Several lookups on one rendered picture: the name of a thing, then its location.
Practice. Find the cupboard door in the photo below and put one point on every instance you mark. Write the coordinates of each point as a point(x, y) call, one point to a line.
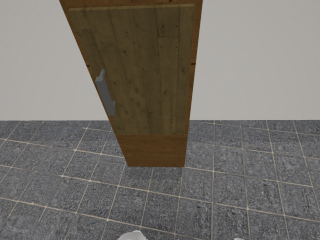
point(146, 52)

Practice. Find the handle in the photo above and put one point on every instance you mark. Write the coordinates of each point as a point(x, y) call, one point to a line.
point(104, 93)

